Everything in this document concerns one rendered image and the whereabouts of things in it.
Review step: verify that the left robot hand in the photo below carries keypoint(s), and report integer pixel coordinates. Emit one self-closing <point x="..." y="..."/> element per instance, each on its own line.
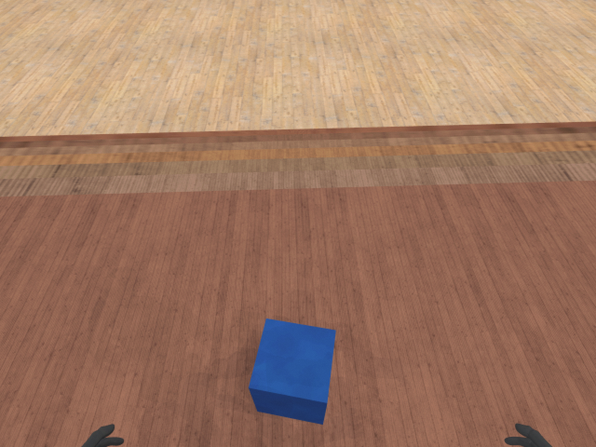
<point x="98" y="438"/>

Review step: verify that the carton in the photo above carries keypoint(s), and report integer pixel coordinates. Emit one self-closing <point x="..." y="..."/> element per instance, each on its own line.
<point x="292" y="371"/>

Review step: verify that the right robot hand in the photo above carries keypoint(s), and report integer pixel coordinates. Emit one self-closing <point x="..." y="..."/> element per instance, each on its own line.
<point x="533" y="438"/>

